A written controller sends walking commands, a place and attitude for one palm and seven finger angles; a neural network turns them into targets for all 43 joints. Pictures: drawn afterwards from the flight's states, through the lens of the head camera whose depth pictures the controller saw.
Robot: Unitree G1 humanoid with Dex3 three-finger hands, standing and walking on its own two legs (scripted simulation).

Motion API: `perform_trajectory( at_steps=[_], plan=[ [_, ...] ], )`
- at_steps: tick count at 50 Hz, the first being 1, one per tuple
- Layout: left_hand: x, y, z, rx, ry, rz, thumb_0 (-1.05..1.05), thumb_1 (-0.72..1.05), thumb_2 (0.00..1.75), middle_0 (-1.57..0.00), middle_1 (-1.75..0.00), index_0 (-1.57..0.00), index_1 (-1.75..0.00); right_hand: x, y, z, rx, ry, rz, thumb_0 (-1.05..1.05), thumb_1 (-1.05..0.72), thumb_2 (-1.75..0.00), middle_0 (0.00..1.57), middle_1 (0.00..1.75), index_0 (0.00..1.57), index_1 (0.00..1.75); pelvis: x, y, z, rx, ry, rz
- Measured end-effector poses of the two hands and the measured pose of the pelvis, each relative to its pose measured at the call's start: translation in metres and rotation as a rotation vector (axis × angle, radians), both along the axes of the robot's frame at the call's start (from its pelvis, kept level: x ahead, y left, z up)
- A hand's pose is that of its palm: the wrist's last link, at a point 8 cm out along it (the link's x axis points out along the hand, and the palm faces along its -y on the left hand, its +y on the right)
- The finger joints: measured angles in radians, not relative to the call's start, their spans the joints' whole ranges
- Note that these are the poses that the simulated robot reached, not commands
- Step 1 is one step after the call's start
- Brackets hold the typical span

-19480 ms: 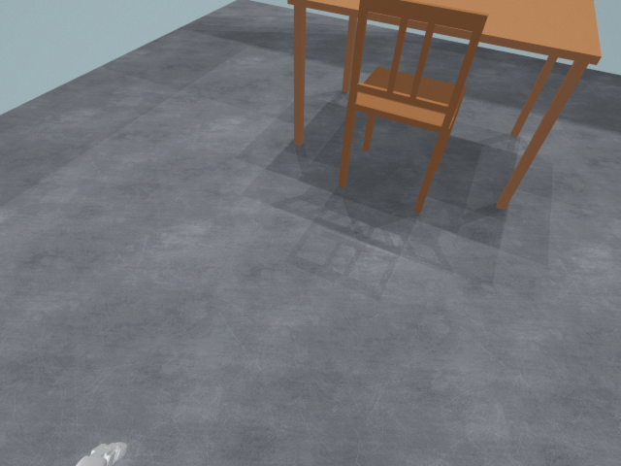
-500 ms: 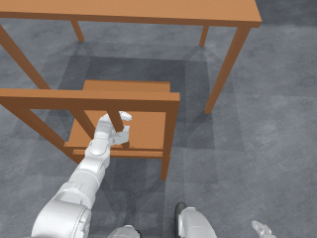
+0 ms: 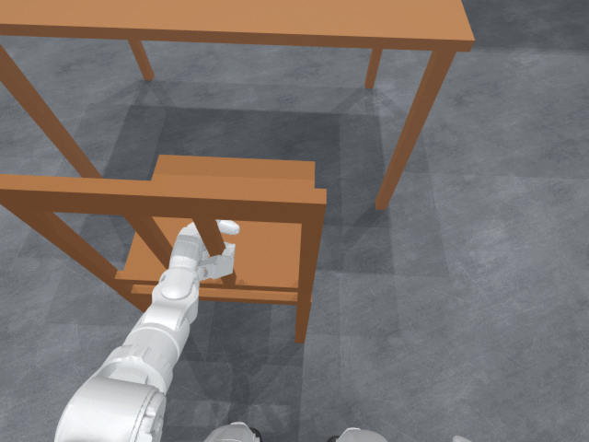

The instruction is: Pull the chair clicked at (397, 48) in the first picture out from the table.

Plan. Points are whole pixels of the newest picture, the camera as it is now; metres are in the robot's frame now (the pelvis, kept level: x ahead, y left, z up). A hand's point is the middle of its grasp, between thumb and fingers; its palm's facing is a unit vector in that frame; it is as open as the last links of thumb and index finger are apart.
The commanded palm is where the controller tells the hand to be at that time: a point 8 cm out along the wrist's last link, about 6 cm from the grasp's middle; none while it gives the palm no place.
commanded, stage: step backward, pulling the chair out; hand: left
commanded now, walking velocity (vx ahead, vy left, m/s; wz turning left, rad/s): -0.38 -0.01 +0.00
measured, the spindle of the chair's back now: (162, 250) +0.40 +0.23 -0.09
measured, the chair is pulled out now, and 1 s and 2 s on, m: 0.31 0.46 0.62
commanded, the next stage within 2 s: stop walking, hand still on the chair in 1.08 s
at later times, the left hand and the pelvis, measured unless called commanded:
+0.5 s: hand (222, 288) +0.32 +0.12 -0.06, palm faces -0.10 -0.98 -0.15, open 5.4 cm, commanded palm +0.31 +0.17 -0.06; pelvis -0.06 +0.02 +0.01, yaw -3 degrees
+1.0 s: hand (221, 361) +0.22 +0.11 -0.06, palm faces -0.07 -0.99 -0.15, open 5.5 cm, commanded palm +0.20 +0.17 -0.06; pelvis -0.16 +0.02 +0.00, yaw +2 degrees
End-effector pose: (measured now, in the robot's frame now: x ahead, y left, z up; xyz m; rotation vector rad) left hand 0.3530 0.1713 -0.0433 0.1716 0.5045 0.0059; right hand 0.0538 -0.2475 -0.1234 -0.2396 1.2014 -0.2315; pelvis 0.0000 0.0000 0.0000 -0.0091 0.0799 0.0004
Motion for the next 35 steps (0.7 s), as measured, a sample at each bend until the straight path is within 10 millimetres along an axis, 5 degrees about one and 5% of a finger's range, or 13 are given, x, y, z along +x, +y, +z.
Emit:
perform_trajectory(
  at_steps=[8, 16, 24, 30, 35],
  plan=[
    [-0.008, -0.007, 0.002, 0.007, 0.017, 0.054, 0.09, 0.65, 0.80, -0.31, -1.18, -0.49, -1.45, -0.022, -0.011, -0.001, 0.030, 0.005, -0.046, 0.00, -0.90, -0.90, 0.21, 0.30, 0.20, 0.30, -0.021, -0.013, 0.009, 0.002, -0.017, -0.032],
    [-0.019, -0.007, 0.002, 0.014, 0.013, -0.017, 0.07, 0.66, 0.77, -0.29, -1.22, -0.49, -1.45, -0.026, -0.032, 0.007, -0.111, -0.036, -0.063, 0.00, -0.90, -0.90, 0.21, 0.30, 0.20, 0.30, -0.036, 0.014, 0.002, -0.016, -0.025, -0.007],
    [-0.041, 0.002, 0.001, -0.012, -0.017, -0.072, 0.07, 0.69, 0.75, -0.27, -1.27, -0.49, -1.45, -0.030, 0.002, 0.028, -0.086, -0.106, -0.031, 0.00, -0.90, -0.90, 0.20, 0.30, 0.20, 0.30, -0.062, 0.026, 0.006, -0.003, -0.032, -0.054],
    [-0.069, 0.005, 0.002, -0.007, -0.011, -0.031, 0.08, 0.67, 0.78, -0.29, -1.23, -0.49, -1.45, -0.052, 0.028, 0.009, 0.059, -0.103, -0.019, 0.00, -0.90, -0.90, 0.21, 0.30, 0.20, 0.30, -0.079, 0.012, 0.005, -0.012, -0.036, -0.080],
    [-0.094, 0.000, 0.003, 0.008, -0.010, 0.029, 0.08, 0.65, 0.80, -0.34, -1.17, -0.49, -1.45, -0.082, 0.024, -0.015, 0.129, -0.067, -0.038, 0.00, -0.90, -0.90, 0.21, 0.30, 0.20, 0.30, -0.102, -0.004, 0.001, -0.041, -0.058, -0.075]
  ],
)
